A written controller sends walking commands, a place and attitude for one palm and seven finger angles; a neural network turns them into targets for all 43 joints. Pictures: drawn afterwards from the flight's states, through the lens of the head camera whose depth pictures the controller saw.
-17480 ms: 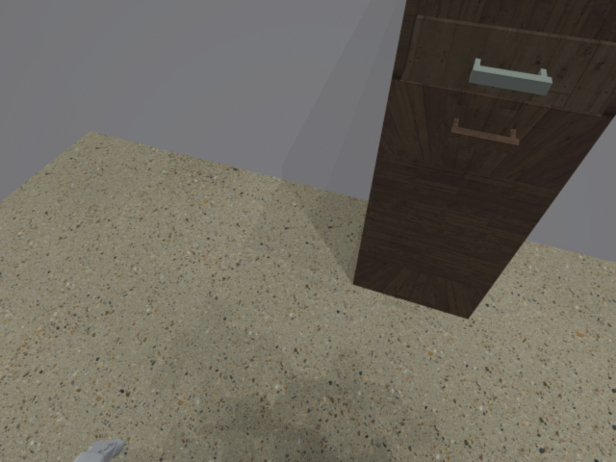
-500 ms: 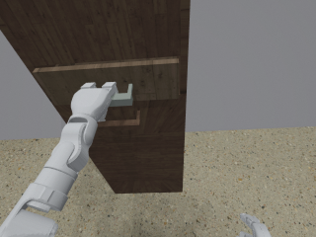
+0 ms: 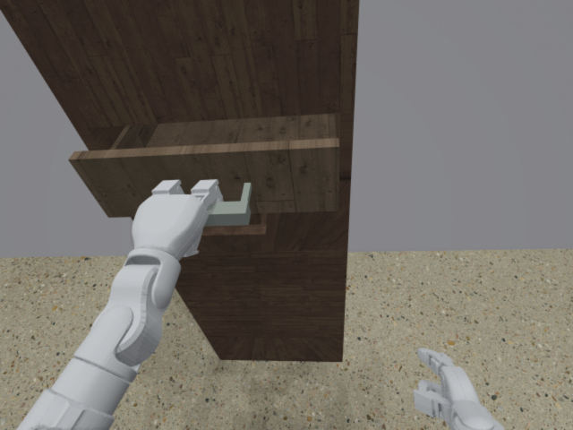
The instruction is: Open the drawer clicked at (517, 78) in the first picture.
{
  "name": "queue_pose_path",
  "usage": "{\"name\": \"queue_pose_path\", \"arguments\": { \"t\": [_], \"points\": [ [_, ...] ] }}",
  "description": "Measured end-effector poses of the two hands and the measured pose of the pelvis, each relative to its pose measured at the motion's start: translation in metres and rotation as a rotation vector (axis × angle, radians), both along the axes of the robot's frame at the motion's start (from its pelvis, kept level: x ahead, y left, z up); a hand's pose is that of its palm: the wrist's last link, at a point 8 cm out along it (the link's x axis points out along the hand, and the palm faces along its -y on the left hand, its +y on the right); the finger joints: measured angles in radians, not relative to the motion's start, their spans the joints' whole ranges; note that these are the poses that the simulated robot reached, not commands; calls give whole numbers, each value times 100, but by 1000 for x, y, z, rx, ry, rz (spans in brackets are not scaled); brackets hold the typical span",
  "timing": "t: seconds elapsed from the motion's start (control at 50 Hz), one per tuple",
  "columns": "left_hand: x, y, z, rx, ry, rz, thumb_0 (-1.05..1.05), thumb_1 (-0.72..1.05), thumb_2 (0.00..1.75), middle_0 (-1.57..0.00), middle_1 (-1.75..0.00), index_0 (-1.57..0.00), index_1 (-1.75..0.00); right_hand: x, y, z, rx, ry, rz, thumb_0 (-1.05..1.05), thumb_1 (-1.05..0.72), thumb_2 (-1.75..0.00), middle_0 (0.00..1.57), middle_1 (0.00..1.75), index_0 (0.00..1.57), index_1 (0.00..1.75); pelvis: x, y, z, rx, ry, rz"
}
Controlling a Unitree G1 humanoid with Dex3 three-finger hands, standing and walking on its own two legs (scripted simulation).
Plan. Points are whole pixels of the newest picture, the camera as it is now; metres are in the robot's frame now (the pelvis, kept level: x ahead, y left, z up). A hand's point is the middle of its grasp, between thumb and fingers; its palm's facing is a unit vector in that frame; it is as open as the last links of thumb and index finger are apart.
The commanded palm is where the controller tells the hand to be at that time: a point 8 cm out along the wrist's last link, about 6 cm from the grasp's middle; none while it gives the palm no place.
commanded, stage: pull the drawer open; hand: left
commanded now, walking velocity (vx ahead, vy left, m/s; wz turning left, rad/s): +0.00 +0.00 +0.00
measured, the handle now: (204, 202) +0.38 +0.17 +0.14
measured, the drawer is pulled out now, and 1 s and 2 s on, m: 0.08 0.22 0.29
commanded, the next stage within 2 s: open the thumb to release the handle in 1.68 s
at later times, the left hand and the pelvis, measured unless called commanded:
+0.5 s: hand (182, 265) +0.29 +0.18 +0.11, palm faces +0.10 -0.14 -0.99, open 5.8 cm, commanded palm +0.22 +0.19 +0.18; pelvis +0.00 +0.00 +0.00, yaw -3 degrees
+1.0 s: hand (158, 344) +0.18 +0.17 +0.12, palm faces +0.11 -0.19 -0.98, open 6.0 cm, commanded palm +0.11 +0.18 +0.18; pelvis +0.00 -0.01 +0.00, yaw -3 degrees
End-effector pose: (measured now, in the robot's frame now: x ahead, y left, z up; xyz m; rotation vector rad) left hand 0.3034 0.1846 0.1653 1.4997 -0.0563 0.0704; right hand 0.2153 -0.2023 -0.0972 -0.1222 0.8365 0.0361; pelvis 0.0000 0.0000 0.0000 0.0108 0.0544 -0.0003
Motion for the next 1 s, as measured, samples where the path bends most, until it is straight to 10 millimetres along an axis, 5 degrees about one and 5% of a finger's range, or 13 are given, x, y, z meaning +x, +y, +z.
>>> {"name": "queue_pose_path", "arguments": {
  "t": [0.16, 0.46, 0.82, 1.0],
  "points": [
    [1, 0, 2, 0, 22, -1, 1, 69, 80, -38, -135, -41, -133, -4, 6, 8, 8, -34, 8, 1, -91, -90, 20, 30, 20, 30, -7, -4, 1, 2, -15, -5],
    [-33, 1, -1, -61, -18, -25, 3, 72, 76, -31, -135, -39, -130, -47, -30, -8, -4, 62, -83, 1, -91, -90, 20, 30, 20, 30, -3, -2, 1, 2, -8, -49],
    [-109, -5, 0, -104, -17, -17, 4, 70, 76, -31, -135, -41, -128, 9, 0, 19, 80, -118, 31, 2, -91, -90, 20, 30, 20, 30, 4, -2, -2, -4, -22, -56],
    [-146, -7, 1, -124, -25, -6, 4, 68, 76, -32, -135, -41, -130, 12, -1, 30, 67, -162, 75, 1, -91, -90, 20, 30, 20, 30, -2, -6, -3, -9, -42, -60]
  ]
}}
